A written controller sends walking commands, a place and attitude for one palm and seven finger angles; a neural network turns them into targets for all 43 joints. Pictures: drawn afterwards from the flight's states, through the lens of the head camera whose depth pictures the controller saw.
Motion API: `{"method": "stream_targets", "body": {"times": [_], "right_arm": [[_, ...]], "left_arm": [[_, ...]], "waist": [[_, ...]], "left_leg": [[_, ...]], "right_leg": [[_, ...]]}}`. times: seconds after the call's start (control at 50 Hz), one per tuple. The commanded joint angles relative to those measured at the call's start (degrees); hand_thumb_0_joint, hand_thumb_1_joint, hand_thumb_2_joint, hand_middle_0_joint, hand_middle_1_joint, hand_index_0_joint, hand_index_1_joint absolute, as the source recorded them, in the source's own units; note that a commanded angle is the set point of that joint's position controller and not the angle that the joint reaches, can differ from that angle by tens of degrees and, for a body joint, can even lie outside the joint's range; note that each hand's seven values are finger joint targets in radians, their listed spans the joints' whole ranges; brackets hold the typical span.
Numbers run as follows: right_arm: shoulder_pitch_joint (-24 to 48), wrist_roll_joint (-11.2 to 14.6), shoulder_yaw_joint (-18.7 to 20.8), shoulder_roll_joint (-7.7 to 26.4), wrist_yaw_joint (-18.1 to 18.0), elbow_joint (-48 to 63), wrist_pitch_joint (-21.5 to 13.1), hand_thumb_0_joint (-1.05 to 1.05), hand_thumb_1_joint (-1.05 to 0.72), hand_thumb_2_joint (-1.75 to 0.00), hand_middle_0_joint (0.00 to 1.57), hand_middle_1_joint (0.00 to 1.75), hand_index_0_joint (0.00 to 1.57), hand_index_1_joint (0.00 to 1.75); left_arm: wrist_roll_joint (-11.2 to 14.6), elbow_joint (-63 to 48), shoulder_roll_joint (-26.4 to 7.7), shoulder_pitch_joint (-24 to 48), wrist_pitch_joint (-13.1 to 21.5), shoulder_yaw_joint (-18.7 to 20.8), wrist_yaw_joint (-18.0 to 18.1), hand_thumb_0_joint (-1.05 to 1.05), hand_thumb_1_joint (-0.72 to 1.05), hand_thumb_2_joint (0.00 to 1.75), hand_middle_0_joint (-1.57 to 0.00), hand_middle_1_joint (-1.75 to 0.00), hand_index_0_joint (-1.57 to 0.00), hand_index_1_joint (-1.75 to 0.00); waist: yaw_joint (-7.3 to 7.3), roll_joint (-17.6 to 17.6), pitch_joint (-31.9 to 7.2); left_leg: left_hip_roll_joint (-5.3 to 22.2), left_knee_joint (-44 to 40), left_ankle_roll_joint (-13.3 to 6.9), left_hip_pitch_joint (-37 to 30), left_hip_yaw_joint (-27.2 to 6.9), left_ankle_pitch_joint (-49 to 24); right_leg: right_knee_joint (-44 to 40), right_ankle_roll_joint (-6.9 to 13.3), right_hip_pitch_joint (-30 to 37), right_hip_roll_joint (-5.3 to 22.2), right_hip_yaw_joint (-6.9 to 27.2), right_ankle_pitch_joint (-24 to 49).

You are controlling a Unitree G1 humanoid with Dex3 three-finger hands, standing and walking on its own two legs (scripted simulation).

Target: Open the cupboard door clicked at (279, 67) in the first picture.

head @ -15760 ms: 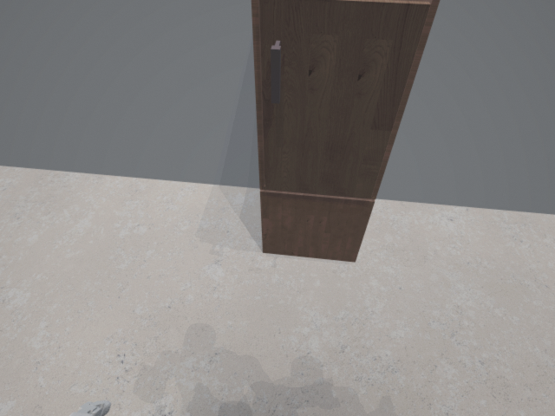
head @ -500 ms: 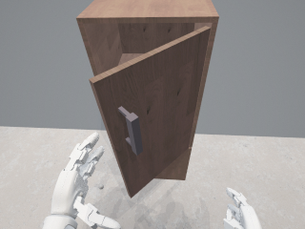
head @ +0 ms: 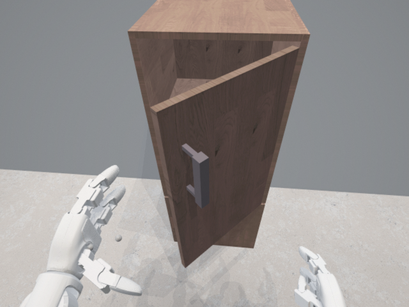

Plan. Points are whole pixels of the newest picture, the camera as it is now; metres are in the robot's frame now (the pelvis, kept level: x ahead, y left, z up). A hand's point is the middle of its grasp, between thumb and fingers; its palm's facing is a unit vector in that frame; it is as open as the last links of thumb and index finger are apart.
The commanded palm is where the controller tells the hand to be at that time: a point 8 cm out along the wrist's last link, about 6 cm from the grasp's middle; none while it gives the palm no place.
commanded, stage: draw the hand back to the body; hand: left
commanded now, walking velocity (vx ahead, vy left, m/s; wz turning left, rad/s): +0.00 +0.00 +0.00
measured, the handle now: (195, 176) +0.34 +0.06 +0.11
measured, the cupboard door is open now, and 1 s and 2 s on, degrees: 46 46 46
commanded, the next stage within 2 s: step back with the hand held close in 1.08 s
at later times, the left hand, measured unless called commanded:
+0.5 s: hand (63, 210) +0.21 +0.24 +0.16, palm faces +0.33 -0.88 -0.35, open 11.5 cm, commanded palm +0.16 +0.29 +0.18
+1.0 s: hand (51, 201) +0.22 +0.25 +0.18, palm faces +0.42 -0.83 -0.37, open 7.5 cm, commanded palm +0.17 +0.30 +0.19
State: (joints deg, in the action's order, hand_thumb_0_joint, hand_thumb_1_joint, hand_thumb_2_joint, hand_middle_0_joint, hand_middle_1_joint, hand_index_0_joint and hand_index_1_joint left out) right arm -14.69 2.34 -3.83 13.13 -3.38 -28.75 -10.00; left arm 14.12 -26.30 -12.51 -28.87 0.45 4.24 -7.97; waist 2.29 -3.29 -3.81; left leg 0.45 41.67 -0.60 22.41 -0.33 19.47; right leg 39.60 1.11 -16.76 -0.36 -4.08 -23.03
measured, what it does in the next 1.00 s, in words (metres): stands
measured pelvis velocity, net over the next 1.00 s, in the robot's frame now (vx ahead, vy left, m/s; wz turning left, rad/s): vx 0.02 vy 0.00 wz -0.03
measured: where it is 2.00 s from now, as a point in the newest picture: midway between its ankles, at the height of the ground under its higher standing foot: outside the picture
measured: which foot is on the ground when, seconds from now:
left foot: down 0.00-1.00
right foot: down 0.00-1.00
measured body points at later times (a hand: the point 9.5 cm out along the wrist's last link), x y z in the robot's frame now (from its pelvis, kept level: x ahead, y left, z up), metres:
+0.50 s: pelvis +0.01 +0.02 +0.03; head +0.00 +0.00 +0.47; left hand +0.19 +0.28 +0.18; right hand +0.20 -0.20 -0.06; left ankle +0.03 +0.11 -0.72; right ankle -0.02 -0.11 -0.72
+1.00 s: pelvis +0.02 +0.00 +0.03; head +0.00 -0.02 +0.48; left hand +0.19 +0.29 +0.20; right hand +0.20 -0.23 -0.06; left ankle +0.03 +0.11 -0.72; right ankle -0.02 -0.11 -0.72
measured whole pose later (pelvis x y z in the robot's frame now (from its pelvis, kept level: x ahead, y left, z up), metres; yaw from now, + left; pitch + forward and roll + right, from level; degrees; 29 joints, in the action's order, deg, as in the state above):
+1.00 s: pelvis +0.02 +0.00 +0.03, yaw -2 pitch -4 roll +0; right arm -10.3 0.0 -1.2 13.1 -4.3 -36.5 -4.7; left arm 4.2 -21.6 -19.1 -26.2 4.9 17.9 6.8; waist 3.8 -3.0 1.7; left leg 0.5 23.0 -0.5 6.2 1.7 12.3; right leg 20.2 1.0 -1.2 -0.8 -2.0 -14.6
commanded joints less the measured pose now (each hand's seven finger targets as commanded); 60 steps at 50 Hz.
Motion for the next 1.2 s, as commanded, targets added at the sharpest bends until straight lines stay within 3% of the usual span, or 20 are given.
{"method": "stream_targets", "body": {"times": [0.0,0.02,0.04,0.06,0.08,0.14,0.24,0.34,0.44,0.52,0.6,0.68,0.76,0.8,0.86,0.92,0.96,1.04,1.16,1.18], "right_arm": [[8.8,-0.9,2.4,5.0,-1.9,9.4,-3.4,0.00,-0.90,-0.90,0.20,0.30,0.20,0.30],[8.6,-1.4,2.2,4.3,-2.5,8.4,-3.2,0.00,-0.90,-0.90,0.20,0.30,0.20,0.30],[8.7,-1.8,1.9,4.4,-2.4,7.8,-2.6,0.00,-0.90,-0.90,0.20,0.30,0.20,0.30],[8.9,-1.8,1.9,4.4,-2.4,7.3,-2.0,0.00,-0.90,-0.90,0.20,0.30,0.20,0.30],[9.2,-2.0,2.0,4.6,-2.4,7.0,-1.6,0.00,-0.90,-0.90,0.20,0.30,0.20,0.30],[10.0,-2.4,2.2,4.8,-2.2,6.1,-1.1,0.00,-0.90,-0.90,0.20,0.30,0.20,0.30],[10.9,-2.8,2.5,4.9,-2.1,4.8,-0.4,0.00,-0.90,-0.90,0.20,0.30,0.20,0.30],[11.2,-2.9,2.9,5.2,-1.7,3.8,0.3,0.00,-0.90,-0.90,0.20,0.30,0.20,0.30],[11.4,-2.8,3.6,5.5,-1.5,3.1,1.2,0.00,-0.90,-0.90,0.20,0.30,0.20,0.30],[11.6,-2.6,4.1,5.8,-1.4,2.4,1.7,0.00,-0.90,-0.90,0.20,0.30,0.20,0.30],[11.4,-2.5,4.5,5.6,-1.4,2.1,2.2,0.00,-0.90,-0.90,0.20,0.30,0.20,0.30],[11.8,-2.3,4.8,5.8,-1.6,1.5,2.5,0.00,-0.90,-0.90,0.20,0.30,0.20,0.30],[12.0,-2.3,4.9,6.1,-1.3,1.6,2.3,0.00,-0.90,-0.90,0.20,0.30,0.20,0.30],[12.0,-2.4,5.0,6.2,-1.3,1.6,2.3,0.00,-0.90,-0.90,0.20,0.30,0.20,0.30],[12.1,-2.4,5.0,5.9,-1.4,1.4,2.1,0.00,-0.90,-0.90,0.20,0.30,0.20,0.30],[12.2,-2.4,5.0,5.8,-1.5,1.3,2.0,0.00,-0.90,-0.90,0.20,0.30,0.20,0.30],[12.3,-2.3,4.9,5.5,-1.5,1.3,2.1,0.00,-0.90,-0.90,0.20,0.30,0.20,0.30],[12.5,-2.3,5.0,5.5,-1.6,1.2,2.2,0.00,-0.90,-0.90,0.20,0.30,0.20,0.30],[12.6,-2.4,5.0,5.4,-1.7,1.0,1.9,0.00,-0.90,-0.90,0.20,0.30,0.20,0.30],[13.0,-2.3,4.9,5.6,-1.6,1.7,1.5,0.00,-0.90,-0.90,0.20,0.30,0.20,0.30]], "left_arm": [[-6.9,-19.0,-12.4,7.9,5.3,5.2,5.6,0.00,-0.29,0.39,-0.16,-0.30,-0.16,-0.30],[-7.6,-15.1,-10.4,4.8,4.9,5.6,8.7,0.00,-0.26,0.40,-0.16,-0.30,-0.16,-0.30],[-8.6,-13.9,-7.6,4.0,4.9,3.4,10.0,0.00,-0.22,0.42,-0.16,-0.30,-0.16,-0.30],[-9.3,-12.6,-7.2,3.7,5.0,3.0,11.0,0.00,-0.18,0.43,-0.16,-0.30,-0.16,-0.30],[-9.8,-12.7,-7.7,4.1,5.3,3.5,11.8,0.00,-0.15,0.45,-0.16,-0.30,-0.16,-0.30],[-11.0,-13.2,-8.7,4.5,6.4,4.5,13.4,0.00,-0.05,0.50,-0.17,-0.30,-0.17,-0.30],[-11.6,-12.4,-10.3,4.2,7.2,7.5,14.8,0.00,0.13,0.57,-0.17,-0.30,-0.17,-0.30],[-11.6,-12.0,-11.7,4.5,7.5,10.5,15.3,0.00,0.31,0.64,-0.18,-0.30,-0.18,-0.30],[-11.3,-10.2,-13.2,4.4,7.6,13.9,15.5,0.00,0.48,0.72,-0.19,-0.30,-0.19,-0.30],[-11.2,-10.1,-15.8,5.5,7.8,17.5,15.7,0.00,0.62,0.78,-0.19,-0.30,-0.19,-0.30],[-10.5,-8.5,-16.7,6.1,7.7,19.9,15.8,0.00,0.76,0.84,-0.19,-0.30,-0.19,-0.30],[-10.3,-7.5,-18.3,8.7,7.9,22.3,16.0,0.00,0.90,0.90,-0.20,-0.30,-0.20,-0.30],[-10.3,-6.1,-15.4,7.7,7.6,19.0,15.5,0.00,0.90,0.90,-0.20,-0.30,-0.20,-0.30],[-10.2,-6.7,-16.6,8.2,7.8,19.9,15.5,0.00,0.90,0.90,-0.20,-0.30,-0.20,-0.30],[-10.3,-7.9,-17.7,8.3,8.3,20.9,15.7,0.00,0.90,0.90,-0.20,-0.30,-0.20,-0.30],[-10.3,-7.5,-18.4,8.0,8.2,21.8,15.7,0.00,0.90,0.90,-0.20,-0.30,-0.20,-0.30],[-10.2,-7.6,-17.4,7.7,8.2,21.0,15.5,0.00,0.90,0.90,-0.20,-0.30,-0.20,-0.30],[-9.9,-5.7,-16.9,7.7,8.1,20.8,15.4,0.00,0.90,0.90,-0.20,-0.30,-0.20,-0.30],[-10.0,-6.0,-17.1,8.3,8.5,20.6,15.3,0.00,0.90,0.90,-0.20,-0.30,-0.20,-0.30],[-9.9,-11.6,-18.7,11.3,9.2,21.3,15.5,0.00,0.90,0.90,-0.20,-0.30,-0.20,-0.30]], "waist": [[1.41,1.2,-1.5],[0.64,3.2,2.2],[0.36,2.5,2.5],[0.10,2.3,3.0],[0.15,2.7,2.5],[0.39,-0.7,1.2],[0.83,0.7,0.9],[1.20,-0.7,0.1],[1.30,1.2,1.0],[1.75,-0.9,0.0],[1.63,0.9,0.1],[1.68,-0.8,0.2],[1.35,-0.4,1.8],[1.49,1.2,0.8],[1.75,-0.7,-0.2],[1.86,0.0,0.1],[1.62,-1.4,0.7],[1.43,1.1,2.5],[1.53,-0.2,1.6],[1.83,-0.7,-0.4]], "left_leg": [[-0.5,-9.3,-1.0,-7.8,-1.3,-7.4],[-0.5,-9.7,-1.0,-8.1,-0.9,-6.1],[-0.3,-10.6,-1.0,-9.2,-1.2,-6.1],[0.0,-11.8,-0.9,-10.1,-1.2,-5.9],[0.2,-12.9,-0.9,-11.2,-1.3,-6.2],[0.5,-15.8,-0.7,-13.9,-1.3,-7.7],[1.0,-19.4,-0.5,-16.0,-1.5,-11.1],[1.1,-20.9,-0.2,-17.5,-1.4,-14.8],[1.4,-21.6,0.0,-17.9,-1.0,-16.3],[1.1,-21.0,0.0,-18.6,-0.3,-19.1],[1.1,-20.7,-0.3,-19.2,0.3,-20.5],[0.9,-20.8,-0.3,-19.6,0.4,-20.1],[0.9,-21.2,-0.5,-19.8,0.6,-19.4],[0.8,-21.1,-0.7,-20.0,0.6,-18.7],[0.5,-20.9,-0.7,-20.3,0.9,-19.4],[0.4,-20.5,-0.7,-20.3,1.1,-20.1],[0.5,-20.5,-0.6,-20.4,1.2,-19.9],[0.6,-20.8,-0.8,-20.1,1.4,-18.1],[0.4,-20.7,-1.0,-20.8,1.4,-18.0],[0.2,-20.5,-0.9,-21.3,1.1,-17.9]], "right_leg": [[-12.6,0.2,-2.5,0.1,3.3,10.7],[-15.2,0.1,-3.6,0.4,3.4,8.3],[-15.5,0.0,-2.8,0.5,3.0,7.6],[-16.0,-0.1,-2.2,0.5,2.7,7.2],[-16.4,0.0,-1.1,0.3,2.4,7.4],[-17.4,0.2,2.4,0.4,2.3,8.8],[-18.9,0.3,6.7,0.1,1.9,12.0],[-19.7,0.4,9.6,0.0,2.0,14.8],[-20.5,0.3,10.4,-0.2,2.0,16.3],[-20.8,0.4,11.5,-0.2,2.3,18.9],[-21.1,0.0,11.3,0.0,2.4,21.0],[-21.7,0.1,11.4,0.0,2.5,20.5],[-22.2,-0.2,10.6,0.0,2.5,20.0],[-22.5,-0.3,10.8,0.0,2.6,19.8],[-22.3,-0.2,11.7,0.2,2.9,21.0],[-22.6,-0.1,11.8,0.2,2.9,22.0],[-22.7,-0.2,11.3,0.2,3.0,21.9],[-23.6,-0.5,10.2,0.2,3.1,20.4],[-23.8,-0.5,10.4,0.3,3.4,20.3],[-23.7,-0.5,11.2,0.4,3.6,20.2]]}}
